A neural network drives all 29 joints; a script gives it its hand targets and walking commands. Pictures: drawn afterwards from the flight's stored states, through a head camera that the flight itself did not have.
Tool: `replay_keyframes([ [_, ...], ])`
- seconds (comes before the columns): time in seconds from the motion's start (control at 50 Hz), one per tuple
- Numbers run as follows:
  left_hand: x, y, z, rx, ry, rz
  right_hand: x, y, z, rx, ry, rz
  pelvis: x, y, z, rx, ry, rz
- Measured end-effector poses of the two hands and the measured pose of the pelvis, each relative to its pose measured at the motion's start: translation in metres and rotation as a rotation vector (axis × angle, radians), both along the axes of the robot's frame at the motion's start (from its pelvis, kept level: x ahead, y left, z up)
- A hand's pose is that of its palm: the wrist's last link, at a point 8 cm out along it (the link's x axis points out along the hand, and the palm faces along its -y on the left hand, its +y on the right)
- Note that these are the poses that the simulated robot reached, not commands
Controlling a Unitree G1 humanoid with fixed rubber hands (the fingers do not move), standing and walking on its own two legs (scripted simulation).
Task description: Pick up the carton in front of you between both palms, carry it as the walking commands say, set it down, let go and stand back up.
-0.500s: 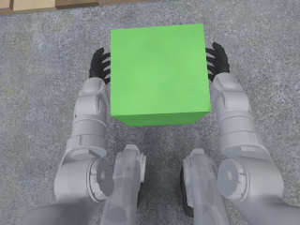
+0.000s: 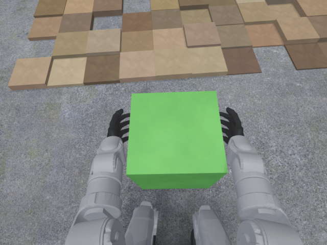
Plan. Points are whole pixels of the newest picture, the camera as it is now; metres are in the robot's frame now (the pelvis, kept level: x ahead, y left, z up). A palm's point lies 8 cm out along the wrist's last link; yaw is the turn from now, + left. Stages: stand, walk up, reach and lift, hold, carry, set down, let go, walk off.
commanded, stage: reach and lift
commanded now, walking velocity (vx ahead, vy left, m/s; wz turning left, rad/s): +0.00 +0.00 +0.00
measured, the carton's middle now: (174, 146) +0.40 +0.01 -0.10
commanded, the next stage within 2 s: hold in 1.68 s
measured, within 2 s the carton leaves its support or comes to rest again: neither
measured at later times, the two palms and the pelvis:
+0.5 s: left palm (97, 123) +0.35 +0.16 +0.12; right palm (269, 126) +0.36 -0.14 +0.12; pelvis +0.05 +0.00 +0.13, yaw +0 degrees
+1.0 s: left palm (84, 116) +0.34 +0.16 +0.18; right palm (289, 121) +0.34 -0.14 +0.18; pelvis +0.03 +0.00 +0.15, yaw +0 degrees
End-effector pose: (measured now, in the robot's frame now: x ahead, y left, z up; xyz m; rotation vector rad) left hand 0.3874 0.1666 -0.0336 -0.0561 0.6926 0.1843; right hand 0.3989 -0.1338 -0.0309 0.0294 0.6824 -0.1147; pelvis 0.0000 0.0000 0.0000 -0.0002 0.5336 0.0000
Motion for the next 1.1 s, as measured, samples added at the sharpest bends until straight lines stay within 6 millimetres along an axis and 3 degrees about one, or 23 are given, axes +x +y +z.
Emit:
replay_keyframes([
  [0.38,-0.028,-0.008,0.118,0.005,-0.004,-0.024,-0.034,-0.008,0.117,-0.004,-0.003,-0.013,0.037,-0.001,0.101,0.003,-0.270,0.000],
  [0.66,-0.046,-0.012,0.197,0.015,-0.038,-0.039,-0.054,-0.013,0.196,-0.014,-0.037,-0.005,0.050,0.000,0.145,0.002,-0.521,0.003],
  [0.74,-0.050,-0.013,0.208,0.028,-0.028,-0.053,-0.059,-0.014,0.206,-0.024,-0.027,0.000,0.047,0.000,0.149,0.002,-0.572,0.001],
  [0.94,-0.054,-0.011,0.208,0.023,-0.010,-0.054,-0.063,-0.012,0.206,-0.021,-0.008,-0.002,0.034,0.002,0.149,0.001,-0.613,0.000],
  [1.1,-0.049,-0.010,0.213,0.023,-0.021,-0.054,-0.059,-0.011,0.211,-0.024,-0.018,-0.001,0.036,0.004,0.151,0.001,-0.616,0.002],
])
